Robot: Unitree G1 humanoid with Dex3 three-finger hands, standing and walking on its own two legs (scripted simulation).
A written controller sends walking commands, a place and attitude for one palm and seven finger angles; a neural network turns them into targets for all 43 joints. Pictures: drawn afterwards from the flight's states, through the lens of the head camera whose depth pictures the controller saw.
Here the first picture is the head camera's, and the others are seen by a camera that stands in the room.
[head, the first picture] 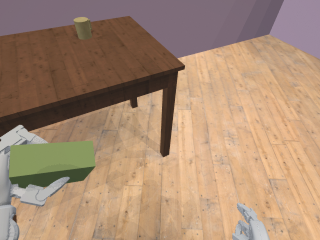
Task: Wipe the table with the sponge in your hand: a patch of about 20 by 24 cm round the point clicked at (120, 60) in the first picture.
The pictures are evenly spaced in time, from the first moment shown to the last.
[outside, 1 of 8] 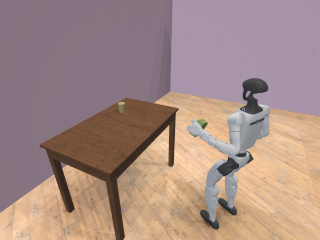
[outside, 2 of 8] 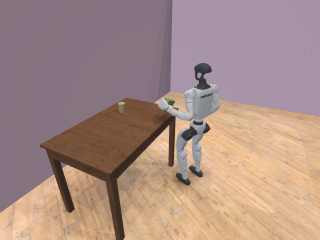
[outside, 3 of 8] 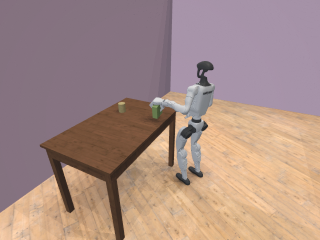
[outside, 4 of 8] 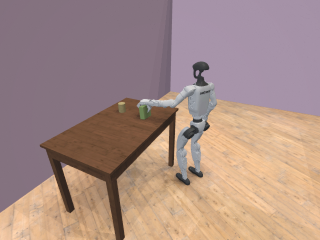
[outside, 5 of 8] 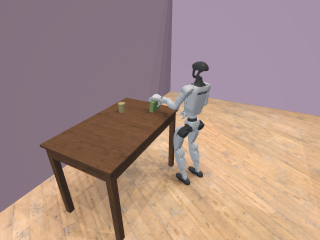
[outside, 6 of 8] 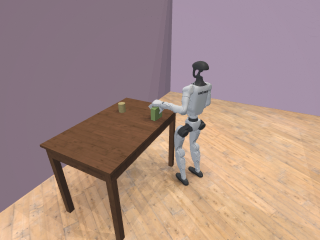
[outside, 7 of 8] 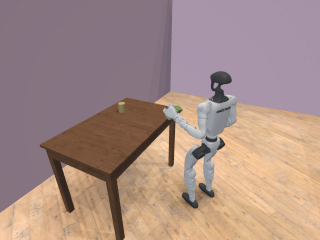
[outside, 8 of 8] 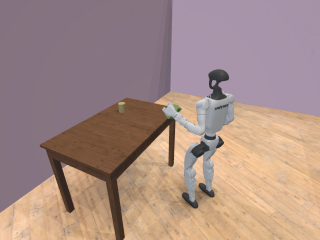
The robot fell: no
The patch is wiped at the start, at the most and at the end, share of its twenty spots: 0.00 1.00 1.00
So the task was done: yes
